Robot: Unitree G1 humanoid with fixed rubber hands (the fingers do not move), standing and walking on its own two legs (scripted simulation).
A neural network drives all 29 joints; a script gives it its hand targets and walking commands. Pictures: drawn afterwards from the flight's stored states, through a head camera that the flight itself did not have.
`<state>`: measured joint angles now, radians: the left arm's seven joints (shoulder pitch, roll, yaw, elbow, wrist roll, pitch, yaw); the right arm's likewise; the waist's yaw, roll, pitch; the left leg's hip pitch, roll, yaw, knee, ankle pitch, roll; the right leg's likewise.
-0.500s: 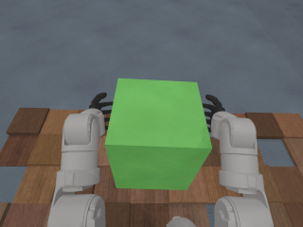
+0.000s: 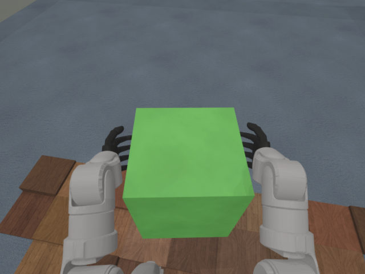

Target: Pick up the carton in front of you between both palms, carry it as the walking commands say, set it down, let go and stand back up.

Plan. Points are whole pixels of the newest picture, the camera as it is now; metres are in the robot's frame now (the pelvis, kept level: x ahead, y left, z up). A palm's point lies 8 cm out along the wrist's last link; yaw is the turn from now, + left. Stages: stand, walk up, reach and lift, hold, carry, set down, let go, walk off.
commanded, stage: carry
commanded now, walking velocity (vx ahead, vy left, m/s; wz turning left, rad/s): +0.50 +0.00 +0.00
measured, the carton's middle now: (185, 177) +0.33 +0.03 +0.02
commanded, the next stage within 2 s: none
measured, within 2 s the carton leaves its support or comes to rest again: neither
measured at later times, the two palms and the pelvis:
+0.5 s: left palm (159, 53) +0.69 +0.12 +0.12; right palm (261, 61) +0.66 -0.18 +0.12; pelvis +0.32 +0.01 +0.01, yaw -2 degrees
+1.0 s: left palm (175, 25) +0.94 +0.10 +0.09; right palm (253, 27) +0.95 -0.20 +0.09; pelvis +0.63 -0.06 +0.01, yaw +0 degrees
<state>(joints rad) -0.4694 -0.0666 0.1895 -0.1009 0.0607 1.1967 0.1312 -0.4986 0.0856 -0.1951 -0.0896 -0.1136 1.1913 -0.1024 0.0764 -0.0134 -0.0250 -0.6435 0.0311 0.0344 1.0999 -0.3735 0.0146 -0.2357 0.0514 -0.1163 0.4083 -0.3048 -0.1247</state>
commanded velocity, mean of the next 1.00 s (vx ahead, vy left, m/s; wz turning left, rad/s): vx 0.50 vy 0.00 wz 0.00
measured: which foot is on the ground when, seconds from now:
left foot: up 0.00-0.20, down 0.22-0.70, up 0.72-1.00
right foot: down 0.00-0.24, up 0.26-0.68, down 0.70-1.00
